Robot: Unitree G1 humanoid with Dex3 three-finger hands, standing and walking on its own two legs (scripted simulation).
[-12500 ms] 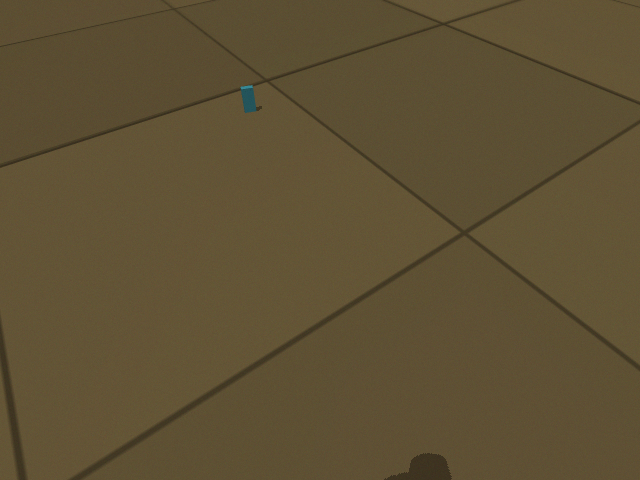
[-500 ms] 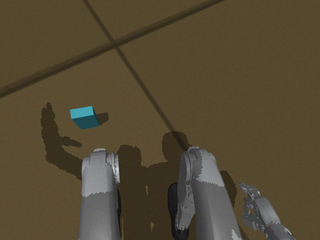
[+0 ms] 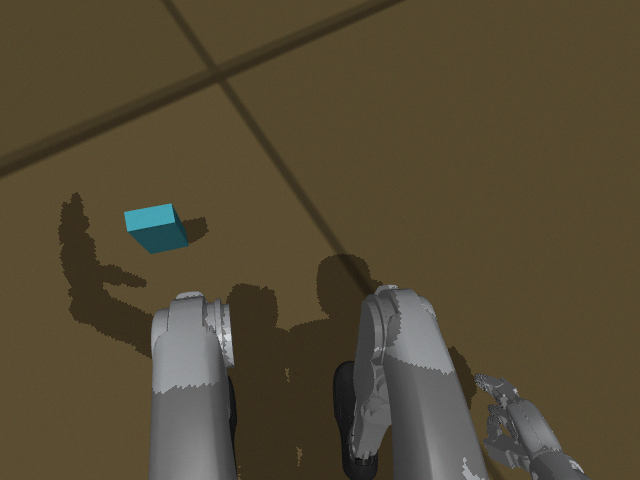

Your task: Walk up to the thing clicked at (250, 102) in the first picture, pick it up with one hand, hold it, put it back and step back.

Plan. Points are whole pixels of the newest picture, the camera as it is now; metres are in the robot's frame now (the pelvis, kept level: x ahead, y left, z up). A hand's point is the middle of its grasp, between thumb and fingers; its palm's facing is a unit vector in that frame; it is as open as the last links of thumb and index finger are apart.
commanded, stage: approach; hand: left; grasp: from the side
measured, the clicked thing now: (160, 230) +0.46 +0.25 -0.30
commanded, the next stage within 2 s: close in in 0.56 s
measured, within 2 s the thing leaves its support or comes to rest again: neither
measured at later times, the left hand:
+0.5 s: hand out of the picture +0.39 +0.40 -0.12, palm faces +0.24 -0.97 +0.06, open 17.6 cm
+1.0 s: hand (112, 245) +0.41 +0.30 -0.23, palm faces +0.23 -0.97 +0.06, open 17.6 cm
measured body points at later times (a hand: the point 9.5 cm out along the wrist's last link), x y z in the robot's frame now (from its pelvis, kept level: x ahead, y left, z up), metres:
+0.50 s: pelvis -0.01 +0.00 -0.05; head +0.22 +0.12 +0.31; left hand +0.37 +0.45 -0.13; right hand +0.17 -0.26 -0.13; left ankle +0.09 +0.13 -0.34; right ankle +0.10 -0.12 -0.34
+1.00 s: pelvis -0.02 +0.01 -0.09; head +0.21 +0.15 +0.27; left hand +0.40 +0.35 -0.23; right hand +0.16 -0.25 -0.14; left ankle +0.09 +0.13 -0.34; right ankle +0.10 -0.12 -0.34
